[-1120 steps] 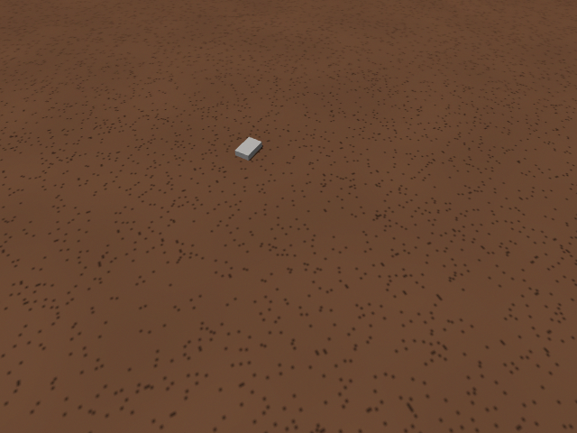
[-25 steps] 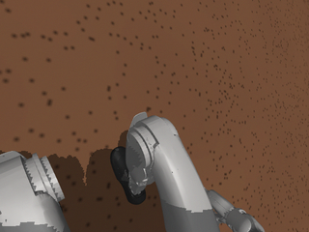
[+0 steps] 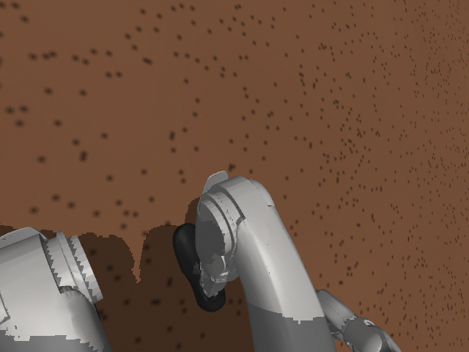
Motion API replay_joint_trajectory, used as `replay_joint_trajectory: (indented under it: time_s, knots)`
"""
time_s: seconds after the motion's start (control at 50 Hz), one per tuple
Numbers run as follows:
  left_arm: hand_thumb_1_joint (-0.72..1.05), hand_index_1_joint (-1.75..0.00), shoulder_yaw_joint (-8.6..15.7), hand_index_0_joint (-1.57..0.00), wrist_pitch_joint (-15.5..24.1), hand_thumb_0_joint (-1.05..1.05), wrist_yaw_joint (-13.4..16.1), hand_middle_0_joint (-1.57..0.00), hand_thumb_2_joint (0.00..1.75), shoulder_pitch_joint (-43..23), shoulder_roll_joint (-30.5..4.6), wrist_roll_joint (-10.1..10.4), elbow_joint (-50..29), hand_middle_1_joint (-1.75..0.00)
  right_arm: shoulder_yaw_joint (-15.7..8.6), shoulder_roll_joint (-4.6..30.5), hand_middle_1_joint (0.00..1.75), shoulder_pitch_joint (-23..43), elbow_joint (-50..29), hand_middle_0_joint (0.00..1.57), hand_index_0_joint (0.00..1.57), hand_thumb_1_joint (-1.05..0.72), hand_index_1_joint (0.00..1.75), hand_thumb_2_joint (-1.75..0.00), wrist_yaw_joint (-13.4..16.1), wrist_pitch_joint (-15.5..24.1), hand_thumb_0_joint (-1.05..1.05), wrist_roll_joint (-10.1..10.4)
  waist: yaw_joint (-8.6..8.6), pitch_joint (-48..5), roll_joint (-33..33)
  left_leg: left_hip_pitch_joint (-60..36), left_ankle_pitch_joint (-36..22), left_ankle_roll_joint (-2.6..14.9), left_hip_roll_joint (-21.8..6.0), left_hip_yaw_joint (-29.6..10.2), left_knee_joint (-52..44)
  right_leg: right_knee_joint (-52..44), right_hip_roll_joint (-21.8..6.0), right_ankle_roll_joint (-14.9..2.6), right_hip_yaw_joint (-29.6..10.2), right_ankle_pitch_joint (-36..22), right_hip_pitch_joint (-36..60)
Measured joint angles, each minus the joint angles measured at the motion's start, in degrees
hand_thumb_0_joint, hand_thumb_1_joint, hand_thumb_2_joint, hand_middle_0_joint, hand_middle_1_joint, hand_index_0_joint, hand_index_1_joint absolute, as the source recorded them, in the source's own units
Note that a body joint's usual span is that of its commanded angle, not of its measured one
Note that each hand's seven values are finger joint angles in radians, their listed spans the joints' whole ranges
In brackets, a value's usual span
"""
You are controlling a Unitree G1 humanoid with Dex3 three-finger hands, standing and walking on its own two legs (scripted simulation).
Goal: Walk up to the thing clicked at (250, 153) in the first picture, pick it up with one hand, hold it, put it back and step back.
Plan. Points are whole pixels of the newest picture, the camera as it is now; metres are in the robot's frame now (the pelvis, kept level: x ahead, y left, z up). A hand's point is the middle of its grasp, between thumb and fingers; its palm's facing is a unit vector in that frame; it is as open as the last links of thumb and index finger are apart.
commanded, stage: settle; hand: left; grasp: from above
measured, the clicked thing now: out of the picture +0.43 +0.38 -0.29
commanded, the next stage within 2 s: lift in 0.62 s
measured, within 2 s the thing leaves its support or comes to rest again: neither
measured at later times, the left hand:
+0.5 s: hand out of the picture +0.42 +0.38 -0.16, palm faces -0.45 -0.13 -0.88, open 10.9 cm
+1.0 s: hand out of the picture +0.40 +0.39 -0.10, palm faces -0.46 -0.14 -0.88, open 10.9 cm
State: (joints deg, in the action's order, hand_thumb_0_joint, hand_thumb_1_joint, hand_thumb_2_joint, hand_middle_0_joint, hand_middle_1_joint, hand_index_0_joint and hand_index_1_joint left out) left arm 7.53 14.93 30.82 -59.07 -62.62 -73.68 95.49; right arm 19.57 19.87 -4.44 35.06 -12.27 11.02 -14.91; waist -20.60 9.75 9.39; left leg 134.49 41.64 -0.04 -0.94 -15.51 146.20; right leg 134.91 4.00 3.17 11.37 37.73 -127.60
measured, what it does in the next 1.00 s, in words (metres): stands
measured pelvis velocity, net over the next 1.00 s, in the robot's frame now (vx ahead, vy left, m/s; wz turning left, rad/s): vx -0.01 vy -0.01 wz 0.12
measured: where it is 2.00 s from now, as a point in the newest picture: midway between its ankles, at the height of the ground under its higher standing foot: (151, 313)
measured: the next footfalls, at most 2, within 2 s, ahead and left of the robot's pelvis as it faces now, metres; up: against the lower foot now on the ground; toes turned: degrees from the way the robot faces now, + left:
none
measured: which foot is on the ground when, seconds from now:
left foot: down 0.00-1.00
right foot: down 0.00-1.00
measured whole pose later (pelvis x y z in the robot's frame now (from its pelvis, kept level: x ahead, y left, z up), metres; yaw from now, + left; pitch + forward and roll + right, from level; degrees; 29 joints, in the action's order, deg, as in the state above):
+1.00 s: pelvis -0.01 -0.01 +0.04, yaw +7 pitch +34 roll -10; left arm 5.2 11.3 8.2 -49.9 -46.7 -66.6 67.9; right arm 5.1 17.3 -11.2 36.9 -7.4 -1.8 -5.3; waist -11.9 -3.3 -0.6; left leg 132.1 37.3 0.7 0.2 -8.1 134.6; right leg 128.6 1.1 2.1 5.7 37.1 -126.4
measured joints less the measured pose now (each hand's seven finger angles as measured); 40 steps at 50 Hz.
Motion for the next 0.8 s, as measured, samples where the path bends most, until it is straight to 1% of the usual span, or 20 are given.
replay_joint_trajectory:
  time_s: [0.06, 0.1, 0.16, 0.28, 0.38, 0.48, 0.56, 0.64, 0.72, 0.8]
  knots:
    - [-0.07, -0.46, 0.8, -0.70, -0.1, 0.00, -0.9, -0.67, 0.35, 1.3, 0.9, 0.0, -3.0, -0.49, -1.1, 0.1, 0.30, -0.6, 0.2, 0.20, 0.20, -0.91, 0.30, -0.90, -0.1, -0.1, 0.00, 0.4, 0.59, -0.7, -0.5, 0.1, 0.1, -0.14, 0.1, 0.1, 0.0, 0.1, -0.2, -0.21, -0.1, 0.2, -0.2]
    - [-0.07, -0.46, 2.0, -0.70, -0.2, 0.00, -1.5, -0.67, 0.34, 2.6, 1.6, 0.2, -5.1, -0.49, -2.0, 0.2, 0.30, -0.9, 0.4, 0.20, 0.20, -0.91, 0.30, -0.90, -0.3, -0.4, 0.00, 0.6, 1.01, -1.3, -1.1, 0.2, 0.1, -0.22, 0.3, 0.2, -0.2, 0.2, -0.3, -0.31, -0.1, 0.4, -0.2]
    - [-0.07, -0.45, 2.5, -0.71, -0.8, 0.00, -2.8, -0.68, 0.33, 4.1, 3.1, 0.8, -7.9, -0.48, -3.9, 0.2, 0.30, -1.5, 0.8, 0.20, 0.20, -0.91, 0.30, -0.90, -0.5, -1.0, 0.00, 1.2, 1.84, -2.8, -2.3, 0.5, 0.0, -0.27, 0.4, 0.6, -0.5, 0.1, -0.5, -0.54, -0.4, 0.6, -0.6]
    - [-0.07, -0.44, -0.8, -0.72, -2.0, 0.00, -6.8, -0.69, 0.32, 4.7, 7.0, 2.6, -12.3, -0.47, -6.9, 0.1, 0.30, -2.0, 1.9, 0.20, 0.20, -0.91, 0.30, -0.90, -0.8, -2.6, 0.00, 3.2, 4.19, -6.1, -4.7, 0.8, -0.4, 0.01, 0.4, 2.2, -2.0, -0.2, -1.0, -0.55, -1.6, 0.8, -1.2]
    - [-0.07, -0.43, -2.4, -0.73, -2.5, 0.00, -9.9, -0.70, 0.31, 4.0, 9.2, 3.7, -13.6, -0.47, -8.7, -0.4, 0.30, -1.7, 1.9, 0.20, 0.20, -0.91, 0.30, -0.90, -0.5, -4.0, 0.00, 4.8, 5.28, -7.8, -6.2, 0.6, -1.1, 0.24, 0.4, 3.5, -3.3, -0.7, -1.3, -0.55, -2.6, 0.6, -1.2]
    - [-0.08, -0.43, -2.8, -0.74, -2.4, 0.00, -13.3, -0.71, 0.31, 3.8, 10.7, 3.9, -15.1, -0.46, -9.6, -0.9, 0.30, -2.1, 1.3, 0.20, 0.20, -0.91, 0.30, -0.90, 0.2, -5.7, 0.00, 6.0, 5.93, -8.4, -7.0, 0.3, -2.0, 0.20, 0.6, 4.4, -4.5, -1.2, -1.7, -0.77, -3.3, 0.2, -1.2]
    - [-0.08, -0.42, -2.6, -0.74, -1.7, 0.00, -15.0, -0.71, 0.31, 4.1, 11.5, 3.6, -16.5, -0.46, -9.9, -1.2, 0.30, -2.7, 1.2, 0.20, 0.20, -0.91, 0.30, -0.90, 1.1, -7.3, 0.00, 6.6, 6.35, -9.0, -7.4, 0.2, -2.5, 0.06, 0.8, 4.8, -5.4, -1.6, -1.9, -1.01, -3.6, 0.0, -1.2]
    - [-0.09, -0.43, -2.3, -0.74, -1.0, 0.00, -15.9, -0.71, 0.32, 4.3, 11.8, 2.9, -18.0, -0.46, -10.5, -1.5, 0.30, -3.3, 1.4, 0.20, 0.20, -0.91, 0.30, -0.90, 2.1, -8.6, 0.00, 7.0, 6.55, -9.1, -7.6, 0.0, -2.9, 0.01, 0.9, 5.1, -5.9, -1.8, -2.1, -1.09, -3.9, -0.2, -1.1]
    - [-0.09, -0.43, -2.0, -0.73, -0.9, 0.00, -16.3, -0.70, 0.34, 4.1, 11.9, 2.9, -19.1, -0.46, -11.0, -1.7, 0.30, -3.9, 1.7, 0.20, 0.20, -0.91, 0.30, -0.90, 3.0, -9.8, 0.00, 7.2, 6.64, -9.6, -7.8, -0.1, -3.3, 0.09, 0.9, 5.5, -6.5, -2.2, -2.2, -1.07, -4.2, -0.4, -1.1]
    - [-0.09, -0.44, -2.3, -0.73, -1.2, 0.00, -17.2, -0.69, 0.34, 4.0, 12.0, 3.0, -19.6, -0.47, -11.5, -1.9, 0.30, -4.4, 1.9, 0.20, 0.20, -0.91, 0.30, -0.90, 3.8, -10.7, 0.00, 7.5, 6.64, -10.1, -8.3, -0.1, -3.7, 0.30, 1.0, 5.8, -7.2, -2.8, -2.4, -1.10, -4.4, -0.6, -0.9]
